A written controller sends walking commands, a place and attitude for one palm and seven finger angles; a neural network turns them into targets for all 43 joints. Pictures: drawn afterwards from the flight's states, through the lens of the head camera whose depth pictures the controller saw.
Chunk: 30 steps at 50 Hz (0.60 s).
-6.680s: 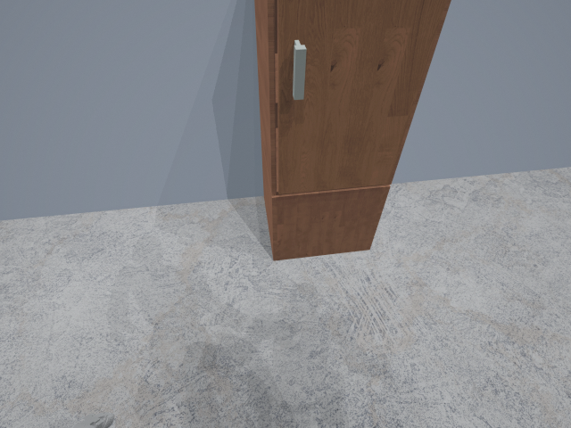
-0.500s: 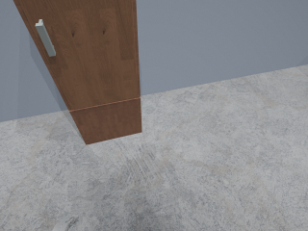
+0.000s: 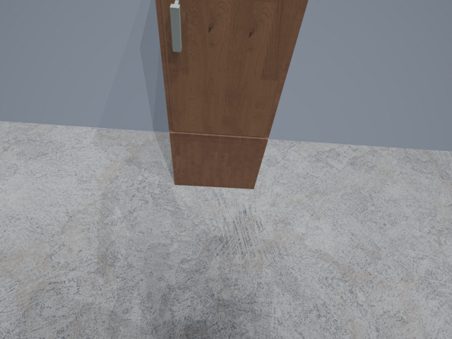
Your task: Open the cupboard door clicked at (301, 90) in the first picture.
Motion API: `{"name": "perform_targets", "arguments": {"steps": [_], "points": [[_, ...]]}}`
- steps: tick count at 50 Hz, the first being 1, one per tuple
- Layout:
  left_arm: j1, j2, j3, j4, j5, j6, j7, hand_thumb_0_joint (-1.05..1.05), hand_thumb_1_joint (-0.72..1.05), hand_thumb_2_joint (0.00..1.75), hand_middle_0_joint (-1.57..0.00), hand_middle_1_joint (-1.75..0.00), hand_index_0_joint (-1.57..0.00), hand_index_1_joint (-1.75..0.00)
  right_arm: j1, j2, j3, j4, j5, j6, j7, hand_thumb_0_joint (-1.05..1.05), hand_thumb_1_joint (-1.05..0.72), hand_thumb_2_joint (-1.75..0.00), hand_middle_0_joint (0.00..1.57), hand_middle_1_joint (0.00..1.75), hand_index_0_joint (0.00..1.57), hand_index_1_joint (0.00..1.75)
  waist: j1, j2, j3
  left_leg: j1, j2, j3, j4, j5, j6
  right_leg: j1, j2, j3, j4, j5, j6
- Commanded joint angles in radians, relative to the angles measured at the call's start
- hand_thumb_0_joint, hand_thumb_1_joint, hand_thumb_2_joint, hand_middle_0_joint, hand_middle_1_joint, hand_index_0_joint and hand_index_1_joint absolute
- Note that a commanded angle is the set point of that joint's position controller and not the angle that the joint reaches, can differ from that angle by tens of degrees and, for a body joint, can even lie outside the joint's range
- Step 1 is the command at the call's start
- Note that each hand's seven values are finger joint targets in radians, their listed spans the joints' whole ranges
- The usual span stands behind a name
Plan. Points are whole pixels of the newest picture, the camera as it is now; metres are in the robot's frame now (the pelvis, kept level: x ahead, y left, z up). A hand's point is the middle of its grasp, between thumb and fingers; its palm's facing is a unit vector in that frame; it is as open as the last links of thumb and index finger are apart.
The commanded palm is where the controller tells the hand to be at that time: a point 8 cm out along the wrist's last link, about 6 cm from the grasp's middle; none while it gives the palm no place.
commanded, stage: take the last steps up to it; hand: left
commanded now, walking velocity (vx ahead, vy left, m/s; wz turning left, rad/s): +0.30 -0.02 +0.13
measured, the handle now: (177, 26) +0.88 +0.22 +0.11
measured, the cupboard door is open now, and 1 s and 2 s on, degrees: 0 0 0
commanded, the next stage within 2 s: come to a stop and stand still in 1.14 s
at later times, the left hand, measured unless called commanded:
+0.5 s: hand out of the picture +0.04 +0.14 -0.15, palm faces +0.15 -0.97 -0.20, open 7.3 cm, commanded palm none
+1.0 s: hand (122, 334) +0.14 +0.21 -0.17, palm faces +0.14 -0.98 -0.14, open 7.4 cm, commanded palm none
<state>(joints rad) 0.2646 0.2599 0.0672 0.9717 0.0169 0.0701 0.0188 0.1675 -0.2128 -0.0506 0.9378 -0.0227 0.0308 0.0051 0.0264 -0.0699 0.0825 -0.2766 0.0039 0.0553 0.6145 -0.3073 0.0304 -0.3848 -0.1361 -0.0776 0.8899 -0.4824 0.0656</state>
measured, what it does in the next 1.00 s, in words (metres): walks ahead: right foot, then left foot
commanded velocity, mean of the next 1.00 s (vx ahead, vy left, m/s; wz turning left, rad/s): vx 0.29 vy -0.04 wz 0.03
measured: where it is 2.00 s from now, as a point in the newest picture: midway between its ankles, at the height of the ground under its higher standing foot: (209, 317)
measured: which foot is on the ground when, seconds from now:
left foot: down 0.00-0.36, up 0.38-0.82, down 0.84-1.00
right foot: up 0.00-0.34, down 0.36-0.84, up 0.86-1.00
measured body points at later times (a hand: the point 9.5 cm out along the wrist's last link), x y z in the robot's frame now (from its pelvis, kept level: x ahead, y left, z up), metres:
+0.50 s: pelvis +0.05 -0.03 +0.02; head +0.03 -0.05 +0.47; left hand +0.03 +0.19 -0.13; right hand +0.04 -0.26 -0.15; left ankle +0.05 +0.11 -0.66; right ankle +0.03 -0.12 -0.73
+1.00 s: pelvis +0.20 +0.05 +0.01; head +0.22 +0.07 +0.46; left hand +0.14 +0.26 -0.16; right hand +0.31 -0.17 -0.13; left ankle +0.24 +0.14 -0.73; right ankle +0.16 -0.08 -0.65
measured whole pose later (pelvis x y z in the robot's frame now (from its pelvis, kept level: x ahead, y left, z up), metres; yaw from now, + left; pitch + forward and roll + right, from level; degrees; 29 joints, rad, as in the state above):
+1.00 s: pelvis +0.20 +0.05 +0.01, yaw +3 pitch -1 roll +0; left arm 0.37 0.14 0.06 1.13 0.03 -0.01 0.00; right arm 0.16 -0.12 -0.06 1.00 -0.02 -0.08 -0.03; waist 0.02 -0.04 0.04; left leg -0.28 0.04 0.18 0.52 -0.23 0.05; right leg -0.43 -0.09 -0.06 1.14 -0.37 -0.02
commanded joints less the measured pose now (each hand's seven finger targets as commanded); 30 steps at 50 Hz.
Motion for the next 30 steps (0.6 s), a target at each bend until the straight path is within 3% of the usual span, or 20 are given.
{"name": "perform_targets", "arguments": {"steps": [1, 3, 7, 11, 14, 16, 17, 18, 19, 20, 21, 22, 23, 25, 30], "points": [[-0.033, 0.053, 0.004, -0.059, 0.005, -0.043, -0.015, 0.00, 0.90, 0.90, -0.20, -0.30, -0.20, -0.30, 0.028, -0.165, -0.023, -0.033, -0.006, -0.032, -0.026, 0.00, -0.90, -0.90, 0.20, 0.30, 0.20, 0.30, -0.038, 0.253, -0.081, 0.086, 0.254, -0.280, -0.355, 0.135, 0.117, -0.111, 0.026, 0.038, 0.186, 0.036, -0.010], [-0.034, 0.039, -0.003, -0.036, 0.008, -0.049, -0.024, 0.00, 0.90, 0.90, -0.20, -0.30, -0.20, -0.30, 0.068, -0.152, -0.021, -0.014, -0.004, -0.042, -0.028, 0.00, -0.90, -0.90, 0.20, 0.30, 0.20, 0.30, -0.054, 0.237, -0.073, 0.124, 0.235, -0.285, -0.386, 0.045, 0.121, -0.120, 0.038, 0.028, 0.136, 0.064, -0.009], [-0.049, 0.017, -0.015, -0.025, 0.012, -0.061, -0.031, 0.00, 0.90, 0.90, -0.20, -0.30, -0.20, -0.30, 0.148, -0.137, -0.021, 0.027, -0.003, -0.053, -0.031, 0.00, -0.90, -0.90, 0.20, 0.30, 0.20, 0.30, -0.075, 0.194, -0.050, 0.172, 0.250, -0.334, -0.430, -0.087, 0.145, -0.137, 0.049, 0.025, 0.035, 0.063, -0.017], [-0.070, 0.000, -0.020, -0.026, 0.011, -0.071, -0.035, 0.00, 0.90, 0.90, -0.20, -0.30, -0.20, -0.30, 0.170, -0.134, -0.026, 0.055, -0.006, -0.057, -0.032, 0.00, -0.90, -0.90, 0.20, 0.30, 0.20, 0.30, -0.076, 0.192, -0.020, 0.133, 0.257, -0.361, -0.447, -0.179, 0.151, -0.074, 0.055, 0.019, -0.113, 0.044, -0.026], [0.002, -0.026, -0.019, 0.004, 0.007, -0.077, -0.035, 0.00, 0.90, 0.90, -0.20, -0.30, -0.20, -0.30, 0.141, -0.132, -0.025, 0.068, -0.008, -0.054, -0.029, 0.00, -0.90, -0.90, 0.20, 0.30, 0.20, 0.30, -0.035, 0.190, -0.011, 0.021, 0.234, -0.332, -0.423, -0.223, 0.129, 0.095, 0.087, -0.007, -0.262, 0.080, -0.035], [0.111, -0.020, -0.014, 0.050, 0.008, -0.087, -0.033, 0.00, 0.90, 0.90, -0.20, -0.30, -0.20, -0.30, 0.124, -0.117, -0.023, 0.080, -0.002, -0.050, -0.027, 0.00, -0.90, -0.90, 0.20, 0.30, 0.20, 0.30, 0.015, 0.137, -0.012, -0.097, 0.169, -0.269, -0.321, -0.271, 0.085, 0.291, 0.104, -0.021, -0.436, 0.183, -0.036], [0.169, 0.012, -0.004, 0.074, 0.013, -0.097, -0.025, 0.00, 0.90, 0.90, -0.20, -0.30, -0.20, -0.30, 0.129, -0.075, -0.018, 0.080, 0.002, -0.053, -0.026, 0.00, -0.90, -0.90, 0.20, 0.30, 0.20, 0.30, 0.040, 0.041, -0.010, -0.217, 0.106, -0.210, -0.178, -0.277, 0.049, 0.423, 0.044, 0.063, -0.527, 0.111, -0.053], [0.242, 0.084, 0.013, 0.088, 0.022, -0.104, -0.013, 0.00, 0.90, 0.90, -0.20, -0.30, -0.20, -0.30, 0.116, -0.006, 0.000, 0.057, 0.011, -0.059, -0.021, 0.00, -0.90, -0.90, 0.20, 0.30, 0.20, 0.30, 0.074, -0.186, -0.008, -0.395, -0.016, -0.056, 0.097, -0.249, -0.001, 0.504, -0.171, 0.369, -0.688, -0.134, -0.133], [0.279, 0.130, 0.021, 0.084, 0.009, -0.102, -0.004, 0.00, 0.90, 0.90, -0.20, -0.30, -0.20, -0.30, 0.043, -0.042, -0.010, 0.010, -0.001, -0.057, -0.012, 0.00, -0.90, -0.90, 0.20, 0.30, 0.20, 0.30, 0.100, -0.213, 0.027, -0.465, 0.000, -0.047, 0.279, -0.261, -0.009, 0.415, -0.306, 0.572, -0.811, -0.323, -0.217], [0.252, 0.112, 0.020, 0.085, 0.002, -0.112, 0.001, 0.00, 0.90, 0.90, -0.20, -0.30, -0.20, -0.30, 0.016, -0.070, -0.021, 0.012, -0.007, -0.050, -0.005, 0.00, -0.90, -0.90, 0.20, 0.30, 0.20, 0.30, 0.079, -0.183, 0.077, -0.471, 0.039, -0.086, 0.383, -0.177, -0.005, 0.306, -0.300, 0.605, -0.858, -0.392, -0.227], [0.204, 0.064, 0.012, 0.082, 0.003, -0.115, 0.004, 0.00, 0.90, 0.90, -0.20, -0.30, -0.20, -0.30, 0.019, -0.073, -0.027, 0.025, -0.007, -0.047, 0.002, 0.00, -0.90, -0.90, 0.20, 0.30, 0.20, 0.30, 0.044, -0.108, 0.113, -0.464, 0.069, -0.083, 0.436, -0.118, -0.008, 0.254, -0.282, 0.532, -0.852, -0.344, -0.222], [0.151, 0.024, 0.000, 0.074, 0.006, -0.121, 0.004, 0.00, 0.90, 0.90, -0.20, -0.30, -0.20, -0.30, 0.055, -0.050, -0.030, 0.049, -0.010, -0.043, 0.007, 0.00, -0.90, -0.90, 0.20, 0.30, 0.20, 0.30, 0.006, -0.042, 0.126, -0.436, 0.086, -0.073, 0.456, -0.042, -0.019, 0.218, -0.233, 0.412, -0.825, -0.217, -0.199], [0.132, 0.002, -0.008, 0.071, 0.004, -0.127, 0.003, 0.00, 0.90, 0.90, -0.20, -0.30, -0.20, -0.30, 0.093, -0.027, -0.029, 0.071, -0.012, -0.038, 0.011, 0.00, -0.90, -0.90, 0.20, 0.30, 0.20, 0.30, -0.016, -0.004, 0.105, -0.396, 0.091, -0.056, 0.465, 0.025, -0.032, 0.208, -0.180, 0.295, -0.799, -0.082, -0.176], [0.159, -0.023, -0.018, 0.084, 0.000, -0.140, 0.003, 0.00, 0.90, 0.90, -0.20, -0.30, -0.20, -0.30, 0.128, 0.000, -0.026, 0.087, -0.012, -0.035, 0.012, 0.00, -0.90, -0.90, 0.20, 0.30, 0.20, 0.30, -0.025, -0.013, 0.064, -0.378, 0.094, -0.033, 0.466, 0.099, -0.048, 0.238, -0.131, 0.175, -0.777, 0.122, -0.164], [0.241, -0.036, -0.023, 0.135, 0.005, -0.159, 0.007, 0.00, 0.90, 0.90, -0.20, -0.30, -0.20, -0.30, 0.045, 0.012, -0.025, 0.058, -0.006, -0.041, 0.018, 0.00, -0.90, -0.90, 0.20, 0.30, 0.20, 0.30, -0.007, -0.030, 0.066, -0.421, 0.115, -0.004, 0.371, 0.146, -0.061, 0.303, -0.127, 0.129, -0.758, 0.331, -0.196]]}}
